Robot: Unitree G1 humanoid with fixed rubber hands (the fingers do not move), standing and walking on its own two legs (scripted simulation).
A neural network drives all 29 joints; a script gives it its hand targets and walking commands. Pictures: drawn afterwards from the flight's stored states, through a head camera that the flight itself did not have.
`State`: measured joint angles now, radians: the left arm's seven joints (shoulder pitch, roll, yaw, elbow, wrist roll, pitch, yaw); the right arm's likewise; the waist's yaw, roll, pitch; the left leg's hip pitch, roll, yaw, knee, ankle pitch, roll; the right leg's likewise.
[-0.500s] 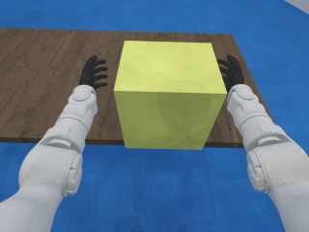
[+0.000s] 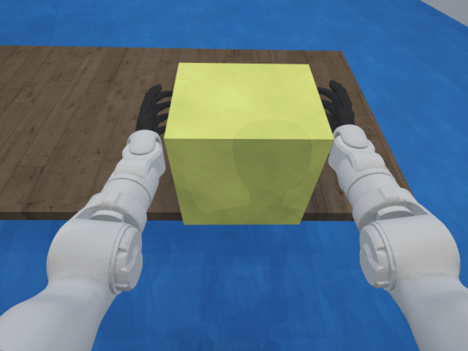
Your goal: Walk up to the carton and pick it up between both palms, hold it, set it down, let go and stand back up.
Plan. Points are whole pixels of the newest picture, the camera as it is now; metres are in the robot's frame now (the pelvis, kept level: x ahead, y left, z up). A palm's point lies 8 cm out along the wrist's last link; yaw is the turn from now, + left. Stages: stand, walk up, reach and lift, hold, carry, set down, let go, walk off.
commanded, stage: reach and lift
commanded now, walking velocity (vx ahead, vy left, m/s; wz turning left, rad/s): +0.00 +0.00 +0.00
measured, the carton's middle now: (243, 148) +0.47 +0.01 +0.08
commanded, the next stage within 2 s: none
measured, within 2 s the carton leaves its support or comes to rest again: leaves its support in 1.70 s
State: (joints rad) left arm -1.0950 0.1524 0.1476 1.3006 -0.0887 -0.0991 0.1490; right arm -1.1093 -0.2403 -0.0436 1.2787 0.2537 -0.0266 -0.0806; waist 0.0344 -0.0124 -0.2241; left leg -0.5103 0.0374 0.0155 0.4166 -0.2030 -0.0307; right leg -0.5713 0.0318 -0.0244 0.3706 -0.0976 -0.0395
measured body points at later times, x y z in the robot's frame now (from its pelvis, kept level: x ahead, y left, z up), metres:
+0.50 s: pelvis +0.02 +0.01 +0.01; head +0.05 +0.01 +0.46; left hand +0.46 +0.18 +0.13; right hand +0.47 -0.15 +0.14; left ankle -0.02 +0.14 -0.74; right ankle +0.03 -0.09 -0.74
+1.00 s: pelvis +0.03 +0.03 +0.01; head +0.05 +0.05 +0.46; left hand +0.46 +0.18 +0.13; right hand +0.46 -0.15 +0.14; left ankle -0.02 +0.14 -0.74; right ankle +0.03 -0.09 -0.74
